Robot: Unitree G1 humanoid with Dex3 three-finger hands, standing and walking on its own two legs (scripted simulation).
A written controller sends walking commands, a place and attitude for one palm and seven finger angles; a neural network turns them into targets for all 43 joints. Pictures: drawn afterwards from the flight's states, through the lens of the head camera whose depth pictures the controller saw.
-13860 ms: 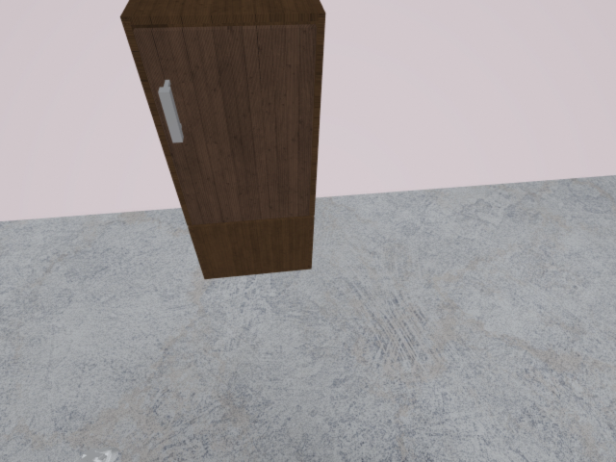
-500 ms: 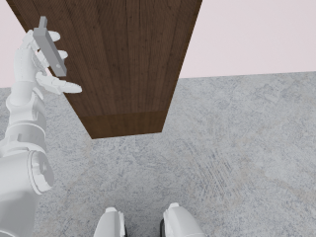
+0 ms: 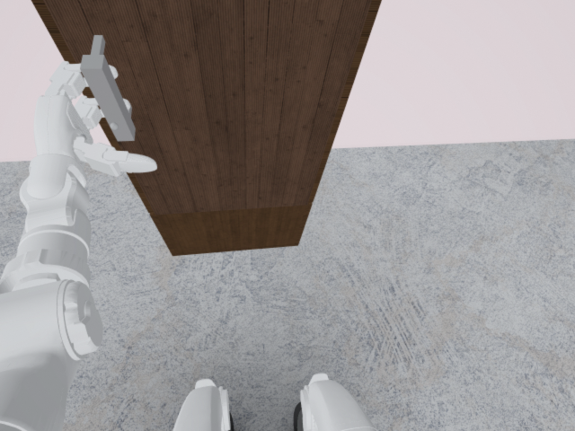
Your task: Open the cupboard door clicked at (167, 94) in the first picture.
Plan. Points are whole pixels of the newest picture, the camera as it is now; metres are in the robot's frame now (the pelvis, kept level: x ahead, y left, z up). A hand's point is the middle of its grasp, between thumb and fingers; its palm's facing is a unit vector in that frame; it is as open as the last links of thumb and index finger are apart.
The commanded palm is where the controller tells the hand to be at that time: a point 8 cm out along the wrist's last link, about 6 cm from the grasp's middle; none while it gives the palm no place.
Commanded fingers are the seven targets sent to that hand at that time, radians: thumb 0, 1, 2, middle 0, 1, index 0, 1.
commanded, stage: close the thumb around the handle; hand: left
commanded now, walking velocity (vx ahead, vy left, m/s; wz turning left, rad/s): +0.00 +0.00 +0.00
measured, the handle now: (113, 91) +0.57 +0.20 +0.07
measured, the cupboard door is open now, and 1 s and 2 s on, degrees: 0 5 43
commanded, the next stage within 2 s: pull the door open along its arc in 0.58 s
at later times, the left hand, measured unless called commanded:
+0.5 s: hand (120, 123) +0.51 +0.18 +0.07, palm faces +0.03 -1.00 -0.01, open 6.5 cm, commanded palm +0.49 +0.23 +0.07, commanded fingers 0.00 0.90 0.90 -0.40 -1.35 -0.40 -1.35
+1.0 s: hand (129, 142) +0.48 +0.17 +0.07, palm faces +0.03 -1.00 +0.00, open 6.1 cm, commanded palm +0.42 +0.21 +0.07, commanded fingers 0.00 0.90 0.90 -0.40 -1.35 -0.40 -1.35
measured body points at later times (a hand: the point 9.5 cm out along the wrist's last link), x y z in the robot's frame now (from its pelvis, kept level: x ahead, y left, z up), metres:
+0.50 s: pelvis +0.00 +0.00 +0.00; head +0.13 +0.02 +0.43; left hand +0.50 +0.24 +0.08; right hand +0.00 -0.26 -0.11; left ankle +0.02 +0.11 -0.66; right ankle +0.00 -0.13 -0.66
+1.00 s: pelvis +0.01 -0.01 +0.01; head +0.12 +0.01 +0.44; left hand +0.48 +0.23 +0.07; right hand +0.03 -0.27 -0.11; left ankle +0.02 +0.11 -0.66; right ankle +0.00 -0.13 -0.66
